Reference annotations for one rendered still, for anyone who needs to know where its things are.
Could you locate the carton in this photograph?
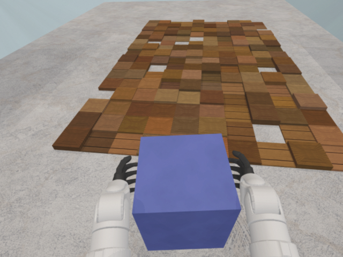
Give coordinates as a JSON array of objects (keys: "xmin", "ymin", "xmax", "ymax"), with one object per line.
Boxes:
[{"xmin": 132, "ymin": 133, "xmax": 241, "ymax": 251}]

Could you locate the robot left hand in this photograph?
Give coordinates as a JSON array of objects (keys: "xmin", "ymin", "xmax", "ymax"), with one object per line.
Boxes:
[{"xmin": 113, "ymin": 156, "xmax": 138, "ymax": 193}]

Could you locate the robot right hand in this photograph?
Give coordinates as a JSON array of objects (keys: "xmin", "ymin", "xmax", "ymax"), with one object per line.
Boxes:
[{"xmin": 228, "ymin": 150, "xmax": 254, "ymax": 189}]

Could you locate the robot right forearm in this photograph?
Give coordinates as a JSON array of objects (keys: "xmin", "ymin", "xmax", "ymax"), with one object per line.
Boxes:
[{"xmin": 240, "ymin": 173, "xmax": 300, "ymax": 257}]

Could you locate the robot left forearm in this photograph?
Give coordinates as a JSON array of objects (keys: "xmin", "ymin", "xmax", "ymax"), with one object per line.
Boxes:
[{"xmin": 86, "ymin": 179, "xmax": 131, "ymax": 257}]

